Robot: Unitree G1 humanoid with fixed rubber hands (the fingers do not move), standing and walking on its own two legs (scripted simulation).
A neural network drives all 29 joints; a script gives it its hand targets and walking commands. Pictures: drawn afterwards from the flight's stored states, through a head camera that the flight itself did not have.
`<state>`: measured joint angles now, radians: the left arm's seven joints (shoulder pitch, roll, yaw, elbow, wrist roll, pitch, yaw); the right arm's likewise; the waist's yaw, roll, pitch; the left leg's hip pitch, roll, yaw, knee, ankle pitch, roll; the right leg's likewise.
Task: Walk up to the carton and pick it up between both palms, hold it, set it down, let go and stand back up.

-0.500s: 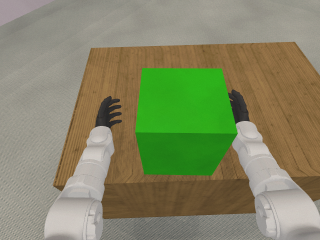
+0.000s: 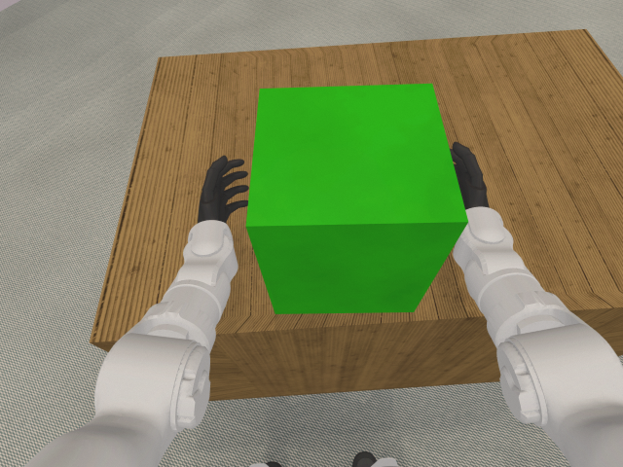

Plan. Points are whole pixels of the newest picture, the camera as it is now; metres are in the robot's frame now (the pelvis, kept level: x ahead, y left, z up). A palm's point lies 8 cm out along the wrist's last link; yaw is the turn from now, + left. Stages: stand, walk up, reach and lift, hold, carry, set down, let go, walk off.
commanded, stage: reach and lift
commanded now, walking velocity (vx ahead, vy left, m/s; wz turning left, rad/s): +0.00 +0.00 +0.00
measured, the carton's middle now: (344, 212) +0.45 -0.02 +0.03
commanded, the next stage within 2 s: none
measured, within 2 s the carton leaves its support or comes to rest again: neither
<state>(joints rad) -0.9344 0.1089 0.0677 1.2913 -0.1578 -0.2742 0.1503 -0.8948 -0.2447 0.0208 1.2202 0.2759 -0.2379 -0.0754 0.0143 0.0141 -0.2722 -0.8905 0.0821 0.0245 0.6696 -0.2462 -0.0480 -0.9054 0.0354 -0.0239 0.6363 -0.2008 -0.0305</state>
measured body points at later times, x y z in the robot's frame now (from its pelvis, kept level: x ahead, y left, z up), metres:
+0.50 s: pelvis +0.01 -0.01 +0.02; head +0.13 -0.02 +0.46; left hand +0.45 +0.13 +0.03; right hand +0.45 -0.18 +0.04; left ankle +0.02 +0.15 -0.71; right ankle +0.04 -0.10 -0.71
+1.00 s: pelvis +0.04 +0.00 +0.03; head +0.14 -0.01 +0.47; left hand +0.45 +0.13 +0.03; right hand +0.45 -0.18 +0.03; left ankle +0.02 +0.15 -0.71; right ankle +0.04 -0.10 -0.71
